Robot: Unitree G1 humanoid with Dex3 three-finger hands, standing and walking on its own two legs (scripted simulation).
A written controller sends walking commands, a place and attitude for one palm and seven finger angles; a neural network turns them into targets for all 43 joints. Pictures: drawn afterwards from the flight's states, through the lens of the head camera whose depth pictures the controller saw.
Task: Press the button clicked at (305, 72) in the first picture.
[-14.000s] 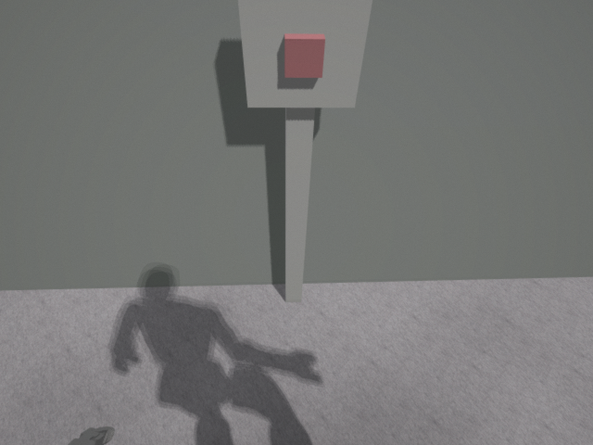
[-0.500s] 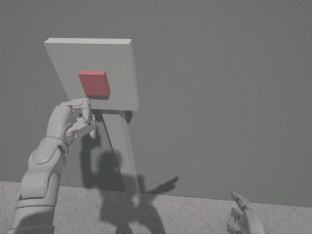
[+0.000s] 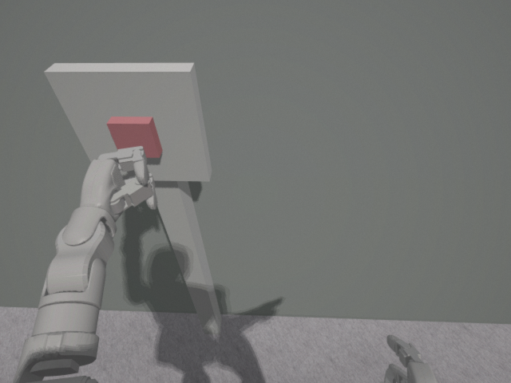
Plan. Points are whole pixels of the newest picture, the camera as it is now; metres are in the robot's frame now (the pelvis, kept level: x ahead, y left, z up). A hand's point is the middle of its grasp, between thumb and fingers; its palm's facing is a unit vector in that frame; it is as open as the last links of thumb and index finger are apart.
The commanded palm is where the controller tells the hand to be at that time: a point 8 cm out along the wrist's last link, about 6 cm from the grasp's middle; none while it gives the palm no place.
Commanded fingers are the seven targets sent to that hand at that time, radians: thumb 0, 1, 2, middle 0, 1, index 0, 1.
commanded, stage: aim a knuckle at the button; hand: left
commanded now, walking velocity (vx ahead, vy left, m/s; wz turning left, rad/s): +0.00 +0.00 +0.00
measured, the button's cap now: (136, 136) +0.44 +0.21 +0.19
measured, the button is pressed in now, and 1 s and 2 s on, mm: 0 0 12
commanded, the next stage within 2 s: press the button with the knuckle in 0.54 s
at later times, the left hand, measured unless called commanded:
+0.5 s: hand (148, 188) +0.35 +0.18 +0.16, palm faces +0.03 -1.00 -0.03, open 3.1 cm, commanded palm +0.32 +0.22 +0.16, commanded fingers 0.00 0.90 0.90 -1.30 -1.50 -1.30 -1.50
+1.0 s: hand (153, 179) +0.37 +0.18 +0.16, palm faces +0.02 -1.00 -0.02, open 3.1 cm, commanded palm +0.35 +0.23 +0.16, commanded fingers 0.00 0.90 0.90 -1.30 -1.50 -1.30 -1.50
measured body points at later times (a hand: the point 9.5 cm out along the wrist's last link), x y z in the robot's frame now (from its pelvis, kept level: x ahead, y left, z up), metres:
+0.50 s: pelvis -0.01 +0.00 +0.00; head -0.02 -0.02 +0.45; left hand +0.35 +0.23 +0.16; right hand +0.17 -0.23 -0.08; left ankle +0.00 +0.11 -0.74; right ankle -0.03 -0.09 -0.74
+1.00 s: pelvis +0.00 +0.00 +0.00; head -0.01 -0.01 +0.45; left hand +0.36 +0.23 +0.16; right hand +0.16 -0.24 -0.09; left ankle +0.00 +0.11 -0.74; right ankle -0.03 -0.09 -0.74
